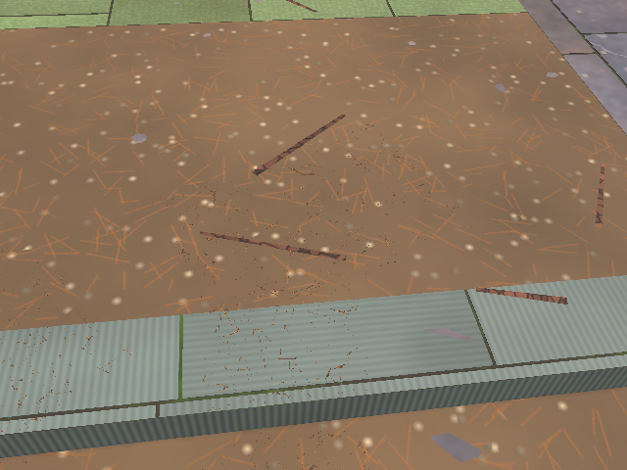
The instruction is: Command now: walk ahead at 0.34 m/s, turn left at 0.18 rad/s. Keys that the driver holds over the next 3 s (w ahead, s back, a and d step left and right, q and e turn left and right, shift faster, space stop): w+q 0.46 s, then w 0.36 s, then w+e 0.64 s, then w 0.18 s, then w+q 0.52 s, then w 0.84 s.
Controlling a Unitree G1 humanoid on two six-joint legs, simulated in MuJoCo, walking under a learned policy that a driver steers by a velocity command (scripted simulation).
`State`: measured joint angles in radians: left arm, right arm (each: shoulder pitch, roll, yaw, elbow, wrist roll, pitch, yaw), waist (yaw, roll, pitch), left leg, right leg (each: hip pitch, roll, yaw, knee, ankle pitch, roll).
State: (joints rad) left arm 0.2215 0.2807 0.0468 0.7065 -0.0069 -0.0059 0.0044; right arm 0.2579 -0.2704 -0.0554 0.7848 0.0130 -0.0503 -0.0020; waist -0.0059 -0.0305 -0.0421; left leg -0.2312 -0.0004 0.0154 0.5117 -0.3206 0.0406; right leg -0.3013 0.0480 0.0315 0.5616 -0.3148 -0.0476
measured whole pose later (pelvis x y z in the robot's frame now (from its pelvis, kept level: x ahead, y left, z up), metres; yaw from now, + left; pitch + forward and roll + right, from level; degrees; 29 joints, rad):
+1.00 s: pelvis +0.42 +0.10 +0.01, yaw +17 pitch +1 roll +0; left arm 0.28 0.29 0.04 0.82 -0.04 -0.06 -0.01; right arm 0.28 -0.25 -0.04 0.73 -0.02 -0.06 0.02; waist -0.01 -0.04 0.03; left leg -0.27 -0.02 0.08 0.45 -0.20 0.06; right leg -0.58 -0.06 0.03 1.35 -0.32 0.01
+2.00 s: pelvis +1.01 +0.18 +0.08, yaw +4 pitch +3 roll +1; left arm 0.37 0.29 0.04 0.81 0.02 -0.06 0.01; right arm 0.09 -0.27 -0.04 0.65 0.01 -0.09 0.06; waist 0.05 0.00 0.02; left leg -0.51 -0.07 0.05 0.56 -0.11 0.10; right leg -0.09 0.05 0.02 0.88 -0.48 -0.03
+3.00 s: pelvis +1.55 +0.29 +0.09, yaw +16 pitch +3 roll -1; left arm 0.41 0.30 0.05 0.86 -0.01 -0.05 0.00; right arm 0.04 -0.25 -0.03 0.64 0.00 -0.09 0.03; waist 0.09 0.00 0.01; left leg -0.48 0.00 0.02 0.53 -0.09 0.06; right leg -0.07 0.01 0.03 0.60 -0.46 -0.02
